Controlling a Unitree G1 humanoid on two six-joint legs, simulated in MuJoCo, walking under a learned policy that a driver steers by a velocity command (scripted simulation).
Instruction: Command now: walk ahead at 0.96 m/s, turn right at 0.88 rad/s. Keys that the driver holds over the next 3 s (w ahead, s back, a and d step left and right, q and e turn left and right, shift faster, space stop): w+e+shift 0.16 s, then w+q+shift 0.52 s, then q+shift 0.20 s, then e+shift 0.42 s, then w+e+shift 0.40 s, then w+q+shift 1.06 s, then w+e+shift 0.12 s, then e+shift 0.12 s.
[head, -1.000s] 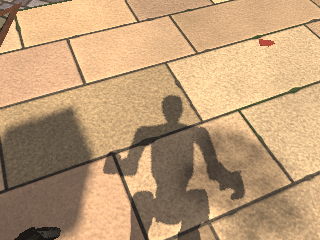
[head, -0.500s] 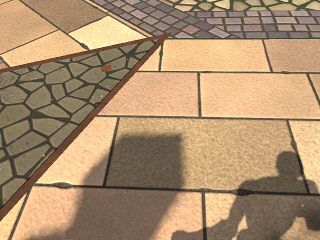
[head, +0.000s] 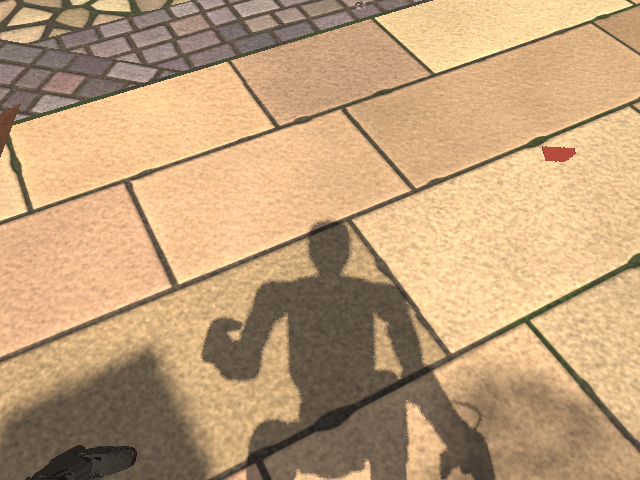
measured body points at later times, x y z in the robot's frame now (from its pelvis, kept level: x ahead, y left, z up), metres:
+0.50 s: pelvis +0.42 -0.05 +0.01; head +0.44 -0.05 +0.46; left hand +0.49 +0.21 -0.11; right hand +0.59 -0.31 -0.08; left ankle +0.72 +0.06 -0.65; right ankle +0.24 -0.08 -0.71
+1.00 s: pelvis +0.86 -0.06 +0.01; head +0.89 -0.04 +0.45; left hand +1.04 +0.23 -0.04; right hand +0.98 -0.34 -0.10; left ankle +0.73 -0.01 -0.71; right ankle +1.08 -0.11 -0.70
